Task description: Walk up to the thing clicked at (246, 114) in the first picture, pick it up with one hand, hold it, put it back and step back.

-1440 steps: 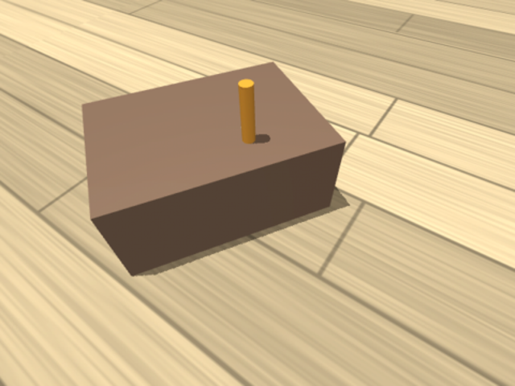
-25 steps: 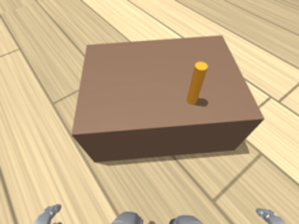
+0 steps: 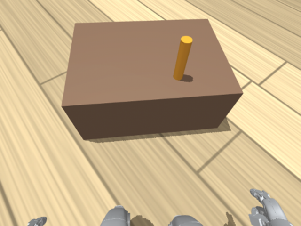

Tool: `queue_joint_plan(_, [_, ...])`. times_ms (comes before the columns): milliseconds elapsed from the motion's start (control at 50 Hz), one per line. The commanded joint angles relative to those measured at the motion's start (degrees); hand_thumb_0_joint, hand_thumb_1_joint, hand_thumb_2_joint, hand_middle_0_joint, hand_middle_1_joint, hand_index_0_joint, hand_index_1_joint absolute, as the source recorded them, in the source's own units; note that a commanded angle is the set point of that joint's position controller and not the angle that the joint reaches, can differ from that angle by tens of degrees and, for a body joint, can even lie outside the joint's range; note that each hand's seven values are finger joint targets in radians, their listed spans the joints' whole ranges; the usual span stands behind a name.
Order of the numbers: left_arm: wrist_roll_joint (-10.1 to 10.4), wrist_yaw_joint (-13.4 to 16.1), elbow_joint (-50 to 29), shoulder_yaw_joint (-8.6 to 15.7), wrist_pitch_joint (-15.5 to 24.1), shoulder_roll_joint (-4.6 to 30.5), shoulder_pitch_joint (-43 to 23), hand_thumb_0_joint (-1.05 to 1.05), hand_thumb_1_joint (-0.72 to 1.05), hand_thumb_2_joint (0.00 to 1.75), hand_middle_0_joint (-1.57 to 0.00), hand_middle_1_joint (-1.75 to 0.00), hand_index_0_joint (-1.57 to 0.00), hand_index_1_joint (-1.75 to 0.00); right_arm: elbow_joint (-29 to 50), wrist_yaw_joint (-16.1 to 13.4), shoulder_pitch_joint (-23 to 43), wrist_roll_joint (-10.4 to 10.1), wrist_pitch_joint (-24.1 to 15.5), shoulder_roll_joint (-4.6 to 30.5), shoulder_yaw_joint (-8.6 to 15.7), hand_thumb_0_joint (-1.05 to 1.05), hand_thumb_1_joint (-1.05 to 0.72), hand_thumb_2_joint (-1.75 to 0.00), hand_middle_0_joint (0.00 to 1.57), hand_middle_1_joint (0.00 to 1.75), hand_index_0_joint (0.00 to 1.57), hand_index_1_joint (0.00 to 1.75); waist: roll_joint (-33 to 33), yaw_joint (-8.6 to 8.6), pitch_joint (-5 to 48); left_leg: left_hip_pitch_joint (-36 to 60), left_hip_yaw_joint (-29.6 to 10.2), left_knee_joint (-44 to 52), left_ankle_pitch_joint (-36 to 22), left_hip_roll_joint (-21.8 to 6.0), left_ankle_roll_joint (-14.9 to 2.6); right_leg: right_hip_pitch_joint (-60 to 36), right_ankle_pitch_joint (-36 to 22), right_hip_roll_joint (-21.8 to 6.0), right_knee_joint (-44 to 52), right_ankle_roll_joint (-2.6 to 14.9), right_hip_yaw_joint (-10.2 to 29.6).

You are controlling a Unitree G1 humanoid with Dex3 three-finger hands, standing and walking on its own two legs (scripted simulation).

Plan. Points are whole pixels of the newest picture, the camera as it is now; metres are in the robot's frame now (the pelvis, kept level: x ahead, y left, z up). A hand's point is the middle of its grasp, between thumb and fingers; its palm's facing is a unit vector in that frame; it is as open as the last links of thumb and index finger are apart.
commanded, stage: step back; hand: right
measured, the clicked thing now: (181, 60) +0.87 -0.16 -0.21
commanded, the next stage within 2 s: stand in 1.98 s
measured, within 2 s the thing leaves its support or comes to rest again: neither
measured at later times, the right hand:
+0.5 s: hand out of the picture -0.06 -0.28 -0.13, palm faces -0.17 +0.89 -0.42, open 7.4 cm
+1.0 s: hand out of the picture -0.19 -0.35 -0.16, palm faces -0.15 +0.92 -0.36, open 7.4 cm
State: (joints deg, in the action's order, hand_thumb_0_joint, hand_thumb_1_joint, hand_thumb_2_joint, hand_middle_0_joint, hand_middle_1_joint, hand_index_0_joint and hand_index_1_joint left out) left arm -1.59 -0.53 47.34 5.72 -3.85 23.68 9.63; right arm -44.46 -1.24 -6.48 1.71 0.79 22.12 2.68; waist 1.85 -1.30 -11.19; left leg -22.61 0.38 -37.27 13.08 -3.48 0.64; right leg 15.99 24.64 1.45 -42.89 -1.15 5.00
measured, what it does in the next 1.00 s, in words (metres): walks backwards: right foot, then left foot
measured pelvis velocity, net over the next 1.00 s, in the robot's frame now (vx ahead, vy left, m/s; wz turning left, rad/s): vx -0.30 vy -0.10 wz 0.10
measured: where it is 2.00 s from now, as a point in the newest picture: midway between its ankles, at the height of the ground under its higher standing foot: outside the picture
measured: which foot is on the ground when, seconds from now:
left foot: down 0.00-0.04, up 0.06-0.36, down 0.38-0.78, up 0.80-1.00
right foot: up 0.00-0.00, down 0.02-0.40, up 0.42-0.72, down 0.74-1.00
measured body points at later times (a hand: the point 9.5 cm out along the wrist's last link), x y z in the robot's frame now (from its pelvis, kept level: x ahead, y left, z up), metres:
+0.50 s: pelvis -0.15 -0.03 +0.01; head -0.09 +0.00 +0.45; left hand -0.05 +0.29 -0.12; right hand -0.05 -0.33 -0.10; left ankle -0.15 +0.08 -0.72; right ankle -0.11 -0.16 -0.65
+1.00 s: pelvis -0.30 -0.10 +0.01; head -0.26 -0.12 +0.45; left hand -0.27 +0.23 -0.09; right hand -0.18 -0.40 -0.13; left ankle -0.33 +0.05 -0.66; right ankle -0.27 -0.21 -0.72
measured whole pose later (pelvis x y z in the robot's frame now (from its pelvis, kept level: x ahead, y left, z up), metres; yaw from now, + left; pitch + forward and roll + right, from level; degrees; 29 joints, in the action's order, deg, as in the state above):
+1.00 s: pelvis -0.30 -0.10 +0.01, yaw +6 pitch -1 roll +1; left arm -3.2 -0.1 50.4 4.0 -1.1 20.3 12.3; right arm -51.4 -0.9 -11.8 1.0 3.0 23.7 2.8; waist -3.2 -1.8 -5.4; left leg -25.1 -7.5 -60.4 24.8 4.1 1.1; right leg 18.0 17.8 -1.1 -36.7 1.1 -0.8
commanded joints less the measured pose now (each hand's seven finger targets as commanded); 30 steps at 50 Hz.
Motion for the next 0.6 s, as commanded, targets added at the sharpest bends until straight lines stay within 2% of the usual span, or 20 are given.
queue_joint_plan(0, [-0.8,0.5,-1.3,3.0,2.5,9.8,8.7,0.00,0.90,0.90,-0.20,-0.30,-0.20,-0.30,3.7,-0.4,0.6,-1.2,0.5,13.4,3.9,0.00,-0.90,-0.90,0.20,0.30,0.20,0.30,-8.1,-1.48,18.1,2.7,-8.8,-1.2,-6.7,-4.2,-6.35,-11.0,-13.1,-3.0,18.9,3.50,1.6])
queue_joint_plan(20, [-1.5,0.4,-2.2,4.3,2.7,15.2,7.1,0.00,0.90,0.90,-0.20,-0.30,-0.20,-0.30,4.3,-0.6,-1.0,-1.4,0.6,10.1,2.9,0.00,-0.90,-0.90,0.20,0.30,0.20,0.30,7.8,-0.62,15.3,-10.0,-6.5,-10.9,9.9,5.6,-2.40,-11.9,-12.8,-13.5,21.3,7.21,18.7])
queue_joint_plan(40, [-1.1,0.4,-4.9,4.9,2.3,19.3,1.7,0.00,0.90,0.90,-0.20,-0.30,-0.20,-0.30,4.5,-1.7,0.0,-1.3,0.8,10.5,3.4,0.00,-0.90,-0.90,0.20,0.30,0.20,0.30,13.3,-2.01,12.5,-7.6,-6.7,-23.7,23.2,9.1,-0.49,1.9,-12.9,-23.1,24.5,16.73,24.9])
queue_joint_plan(60, [-1.1,0.8,-6.5,4.7,2.4,19.3,-2.8,0.00,0.90,0.90,-0.20,-0.30,-0.20,-0.30,3.1,-1.9,-0.3,-1.3,0.9,13.2,4.5,0.00,-0.90,-0.90,0.20,0.30,0.20,0.30,14.9,-0.92,8.7,-3.0,-9.0,-31.0,22.8,6.5,-0.56,12.3,-10.3,-25.5,27.3,18.80,28.4])
queue_joint_plan(120, [-0.8,1.3,-7.2,2.6,2.5,11.3,-7.8,0.00,0.90,0.90,-0.20,-0.30,-0.20,-0.30,-0.5,-1.1,-5.1,-2.0,0.5,12.1,3.4,0.00,-0.90,-0.90,0.20,0.30,0.20,0.30,7.1,2.65,7.7,-4.3,-9.2,-33.1,14.0,10.5,-0.69,5.7,-23.8,-12.9,19.7,11.90,7.8])
queue_joint_plan(140, [-0.9,1.4,-7.2,3.1,2.4,11.3,-7.5,0.00,0.90,0.90,-0.20,-0.30,-0.20,-0.30,-0.7,-1.3,-6.0,-1.8,0.3,11.1,2.9,0.00,-0.90,-0.90,0.20,0.30,0.20,0.30,8.6,2.47,8.5,-4.7,-8.3,-33.6,13.6,10.7,-0.17,4.3,-23.3,-11.9,18.7,11.36,6.2])
queue_joint_plan(160, [-1.1,1.5,-7.3,3.1,2.4,10.9,-5.3,0.00,0.90,0.90,-0.20,-0.30,-0.20,-0.30,-0.6,-1.4,-5.9,-1.5,0.0,11.0,2.7,0.00,-0.90,-0.90,0.20,0.30,0.20,0.30,8.2,0.94,9.5,-5.4,-7.8,-31.7,13.8,10.4,0.30,0.9,-24.3,-11.5,17.4,11.71,6.4])
queue_joint_plan(240, [-1.3,2.3,-7.3,2.7,2.0,10.0,-0.7,0.00,0.90,0.90,-0.20,-0.30,-0.20,-0.30,0.3,-1.3,-4.9,-1.0,-0.8,9.8,2.2,0.00,-0.90,-0.90,0.20,0.30,0.20,0.30,9.9,-1.81,13.2,-7.5,-4.1,-15.2,17.8,7.4,0.94,-13.6,-34.0,-14.3,14.2,13.47,7.0])
queue_joint_plan(280, [-0.9,2.6,-7.8,2.5,1.7,10.6,-1.4,0.00,0.90,0.90,-0.20,-0.30,-0.20,-0.30,0.0,-1.2,-7.0,-0.4,-1.0,9.7,2.4,0.00,-0.90,-0.90,0.20,0.30,0.20,0.30,11.6,-0.91,15.4,-2.9,-3.2,-4.3,16.7,4.0,-0.43,-14.5,-37.7,-16.4,11.5,13.15,8.3])
queue_joint_plan(320, [0.0,2.2,-8.4,2.1,0.9,10.8,-3.3,0.00,0.90,0.90,-0.20,-0.30,-0.20,-0.30,-2.0,-1.0,-11.0,-0.2,-1.5,9.7,2.9,0.00,-0.90,-0.90,0.20,0.30,0.20,0.30,8.3,1.18,17.7,4.6,-0.4,12.2,3.4,4.9,-1.45,-13.2,-36.8,-13.9,4.4,10.39,4.7])
queue_joint_plan(340, [0.2,1.9,-8.7,1.5,0.3,10.0,-3.3,0.00,0.90,0.90,-0.20,-0.30,-0.20,-0.30,-2.6,-1.0,-11.6,0.1,-1.5,10.3,3.5,0.00,-0.90,-0.90,0.20,0.30,0.20,0.30,6.3,1.10,17.3,9.7,-1.8,16.8,-5.4,4.2,-1.88,-7.4,-30.8,-12.0,2.6,8.26,4.0])
queue_joint_plan(360, [0.5,1.6,-9.4,0.8,0.1,7.7,-1.4,0.00,0.90,0.90,-0.20,-0.30,-0.20,-0.30,-2.1,-1.0,-10.7,0.8,-1.5,14.2,4.5,0.00,-0.90,-0.90,0.20,0.30,0.20,0.30,-3.7,0.18,17.8,16.1,-15.5,16.4,-12.6,-5.0,-4.83,3.7,-17.3,-6.8,-3.9,4.84,0.8])
queue_joint_plan(380, [0.8,1.7,-9.4,0.5,0.1,5.9,-1.7,0.00,0.90,0.90,-0.20,-0.30,-0.20,-0.30,-1.1,-0.8,-7.4,1.4,-1.3,19.0,5.1,0.00,-0.90,-0.90,0.20,0.30,0.20,0.30,-14.2,-0.70,15.3,18.0,-27.9,16.4,-22.9,-15.1,-10.33,16.1,8.9,2.8,-13.2,2.44,-4.0])
queue_joint_plan(400, [0.3,2.5,-9.7,1.9,0.0,9.2,-5.8,0.00,0.90,0.90,-0.20,-0.30,-0.20,-0.30,0.2,-0.7,-7.0,1.0,-1.2,23.1,5.8,0.00,-0.90,-0.90,0.20,0.30,0.20,0.30,-15.9,3.53,14.6,7.5,-34.4,17.1,-22.7,-22.4,-18.72,11.4,15.1,1.8,-22.2,1.49,3.0])
queue_joint_plan(420, [0.1,2.5,-8.9,2.3,-0.1,11.0,-6.4,0.00,0.90,0.90,-0.20,-0.30,-0.20,-0.30,0.4,-1.3,-3.9,0.8,-1.7,21.3,5.9,0.00,-0.90,-0.90,0.20,0.30,0.20,0.30,-13.2,2.24,11.6,2.6,-33.8,17.9,-21.0,-23.0,-19.59,9.3,12.1,0.2,-28.7,1.75,7.0])
queue_joint_plan(440, [0.3,2.0,-7.8,2.5,-0.2,10.7,-6.7,0.00,0.90,0.90,-0.20,-0.30,-0.20,-0.30,0.4,-1.4,-3.1,1.0,-1.7,17.8,4.8,0.00,-0.90,-0.90,0.20,0.30,0.20,0.30,-8.1,2.01,11.7,3.9,-23.9,15.4,-26.2,-17.5,-17.74,8.9,9.6,2.6,-31.1,1.82,7.4])
queue_joint_plan(460, [1.0,1.8,-6.4,2.1,-0.2,9.3,-3.7,0.00,0.90,0.90,-0.20,-0.30,-0.20,-0.30,0.7,-1.5,0.1,1.4,-1.6,14.7,3.7,0.00,-0.90,-0.90,0.20,0.30,0.20,0.30,-6.1,-0.86,11.4,6.5,-15.5,13.3,-28.2,-11.7,-14.33,11.3,5.7,4.2,-32.8,2.04,8.4])
queue_joint_plan(480, [1.2,1.6,-5.5,2.0,-0.1,9.3,-0.4,0.00,0.90,0.90,-0.20,-0.30,-0.20,-0.30,1.1,-1.7,1.2,0.9,-1.5,13.7,3.4,0.00,-0.90,-0.90,0.20,0.30,0.20,0.30,-6.6,-2.18,10.9,7.3,-12.0,12.7,-26.6,-9.9,-12.34,12.9,3.5,5.0,-32.8,1.94,6.8])
queue_joint_plan(520, [0.7,1.4,-4.7,2.3,-0.1,9.2,0.5,0.00,0.90,0.90,-0.20,-0.30,-0.20,-0.30,0.6,-1.1,-0.8,0.5,-1.4,13.2,3.5,0.00,-0.90,-0.90,0.20,0.30,0.20,0.30,-8.1,-0.94,10.6,9.2,-12.1,12.3,-24.1,-9.3,-12.63,12.2,3.3,4.9,-31.1,0.55,4.8])
queue_joint_plan(580, [0.1,1.5,-5.7,1.2,1.2,7.7,-1.5,0.00,0.90,0.90,-0.20,-0.30,-0.20,-0.30,0.4,-1.0,-4.3,0.3,-0.6,12.2,3.6,0.00,-0.90,-0.90,0.20,0.30,0.20,0.30,-10.8,2.21,12.6,19.1,-10.9,8.9,-27.7,-9.2,-14.44,13.9,5.1,2.5,-17.1,-1.23,1.9])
